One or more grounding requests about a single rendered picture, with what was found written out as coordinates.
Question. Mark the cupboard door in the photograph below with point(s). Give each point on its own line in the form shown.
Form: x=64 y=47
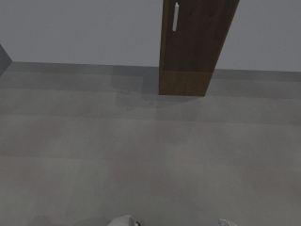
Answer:
x=200 y=30

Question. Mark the left robot thigh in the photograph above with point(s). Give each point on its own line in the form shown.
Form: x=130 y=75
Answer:
x=123 y=221

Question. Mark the handle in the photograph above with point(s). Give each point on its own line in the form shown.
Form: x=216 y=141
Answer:
x=176 y=11

